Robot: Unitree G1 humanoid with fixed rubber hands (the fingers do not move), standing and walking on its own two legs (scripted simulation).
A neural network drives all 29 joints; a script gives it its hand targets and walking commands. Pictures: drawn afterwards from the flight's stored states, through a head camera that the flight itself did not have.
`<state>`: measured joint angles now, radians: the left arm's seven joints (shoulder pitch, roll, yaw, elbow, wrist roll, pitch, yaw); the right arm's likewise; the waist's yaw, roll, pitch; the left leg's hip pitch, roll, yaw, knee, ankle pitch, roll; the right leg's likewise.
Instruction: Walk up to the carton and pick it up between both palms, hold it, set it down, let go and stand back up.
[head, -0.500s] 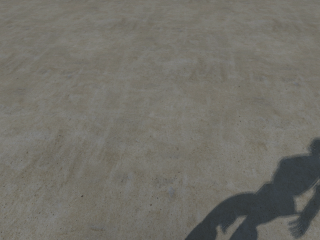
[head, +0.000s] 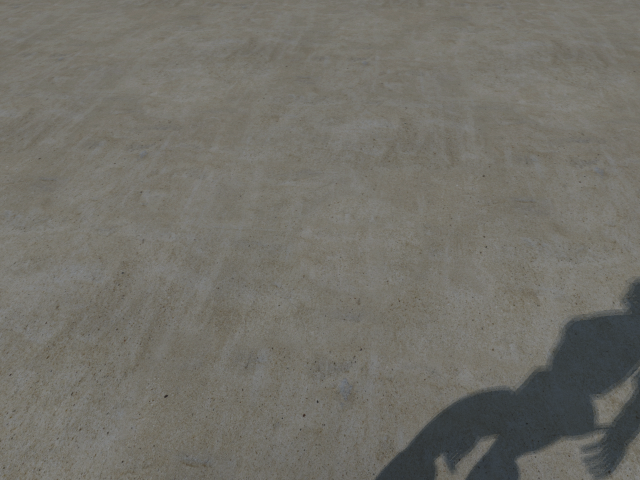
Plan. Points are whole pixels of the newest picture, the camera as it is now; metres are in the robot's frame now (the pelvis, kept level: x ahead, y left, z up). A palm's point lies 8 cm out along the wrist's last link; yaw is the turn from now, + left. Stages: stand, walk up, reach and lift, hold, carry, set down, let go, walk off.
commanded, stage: stand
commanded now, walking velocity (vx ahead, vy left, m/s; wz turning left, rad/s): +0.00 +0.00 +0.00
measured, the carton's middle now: out of the picture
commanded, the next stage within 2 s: walk up in 0.08 s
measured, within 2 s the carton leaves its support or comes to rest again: neither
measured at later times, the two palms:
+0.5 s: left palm out of the picture +0.03 +0.31 -0.12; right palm out of the picture +0.04 -0.27 -0.13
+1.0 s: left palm out of the picture -0.16 +0.37 -0.11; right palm out of the picture +0.05 -0.16 -0.13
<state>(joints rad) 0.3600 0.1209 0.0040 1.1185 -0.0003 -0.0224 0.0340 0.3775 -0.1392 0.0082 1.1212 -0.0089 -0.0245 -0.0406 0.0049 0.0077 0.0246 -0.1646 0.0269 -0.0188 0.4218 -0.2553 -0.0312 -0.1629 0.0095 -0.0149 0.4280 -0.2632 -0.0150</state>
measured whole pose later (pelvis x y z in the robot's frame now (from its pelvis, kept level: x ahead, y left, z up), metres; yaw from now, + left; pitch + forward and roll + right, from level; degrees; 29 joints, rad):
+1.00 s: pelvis -0.16 +0.07 -0.02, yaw +24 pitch -2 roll +0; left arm 0.15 0.28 0.03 0.81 0.00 0.02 0.06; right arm 0.17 -0.36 -0.05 0.77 -0.02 0.08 0.05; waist -0.04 0.06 0.12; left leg -0.43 -0.11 -0.14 0.53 -0.10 0.01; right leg -0.26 0.07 -0.09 0.59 -0.30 -0.08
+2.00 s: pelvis -0.40 +0.12 +0.00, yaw +74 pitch -1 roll -1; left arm 0.26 0.32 0.05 0.82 0.03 -0.03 0.09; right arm 0.24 -0.35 -0.03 0.79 -0.07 0.07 0.10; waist -0.01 0.02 0.03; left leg -0.51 -0.11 -0.13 0.95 -0.29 -0.09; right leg -0.19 0.03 -0.09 0.35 -0.15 -0.06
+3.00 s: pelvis -0.64 +0.36 +0.00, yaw +130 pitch -1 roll +0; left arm 0.44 0.27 0.04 0.76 0.05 -0.10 0.05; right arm 0.22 -0.35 -0.02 0.81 -0.05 0.04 0.11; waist 0.03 0.05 0.06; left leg -0.61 0.08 -0.06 0.95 -0.14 -0.09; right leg -0.07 -0.09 -0.22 0.39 -0.28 0.02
